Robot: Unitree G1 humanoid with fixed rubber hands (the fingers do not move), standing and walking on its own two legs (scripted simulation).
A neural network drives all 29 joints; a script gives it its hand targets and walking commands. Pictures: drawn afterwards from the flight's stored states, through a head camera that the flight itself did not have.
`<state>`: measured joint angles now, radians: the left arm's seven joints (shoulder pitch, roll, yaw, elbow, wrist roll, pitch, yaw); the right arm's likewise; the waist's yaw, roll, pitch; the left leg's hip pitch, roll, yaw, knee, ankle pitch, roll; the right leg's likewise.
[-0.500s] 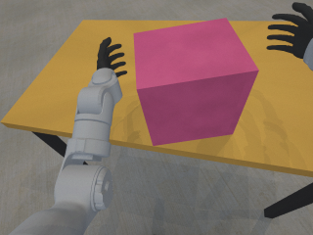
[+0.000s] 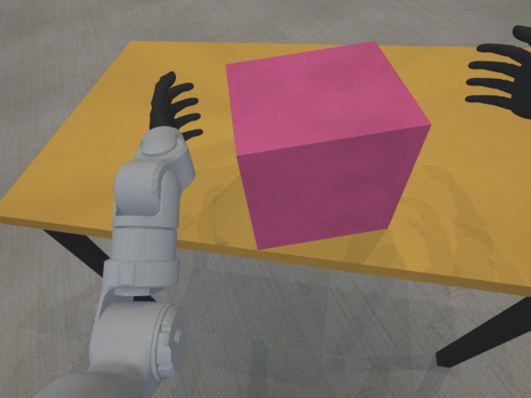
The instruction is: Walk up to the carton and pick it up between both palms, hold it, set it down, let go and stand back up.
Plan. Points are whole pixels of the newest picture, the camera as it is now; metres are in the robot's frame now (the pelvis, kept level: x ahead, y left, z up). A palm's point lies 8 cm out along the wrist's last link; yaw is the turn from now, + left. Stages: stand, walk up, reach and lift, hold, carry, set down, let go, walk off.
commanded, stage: set down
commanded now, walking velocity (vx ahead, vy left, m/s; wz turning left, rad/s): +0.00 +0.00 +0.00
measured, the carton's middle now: (312, 152) +0.48 +0.04 +0.08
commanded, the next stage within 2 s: none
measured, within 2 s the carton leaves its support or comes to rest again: neither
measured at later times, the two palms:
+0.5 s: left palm (172, 171) +0.34 +0.20 +0.17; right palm out of the picture +0.45 -0.27 +0.17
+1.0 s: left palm (181, 211) +0.30 +0.19 +0.14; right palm out of the picture +0.38 -0.30 +0.13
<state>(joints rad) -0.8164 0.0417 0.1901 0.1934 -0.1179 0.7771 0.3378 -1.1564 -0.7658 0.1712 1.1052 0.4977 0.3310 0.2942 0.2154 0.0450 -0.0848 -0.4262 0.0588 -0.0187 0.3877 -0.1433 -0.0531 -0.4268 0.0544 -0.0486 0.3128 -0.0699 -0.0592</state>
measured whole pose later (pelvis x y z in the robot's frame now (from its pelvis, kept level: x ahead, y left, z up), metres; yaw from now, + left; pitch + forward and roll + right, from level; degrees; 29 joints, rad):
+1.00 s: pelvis +0.01 -0.01 +0.00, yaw -1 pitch +2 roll +0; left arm -0.25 -0.07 0.13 -0.26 -0.01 0.76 0.34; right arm -0.53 -0.73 0.06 0.73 0.50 0.20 0.32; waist 0.09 0.01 -0.03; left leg -0.23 0.07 0.01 0.36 -0.17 -0.06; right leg -0.26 0.07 -0.02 0.32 -0.11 -0.07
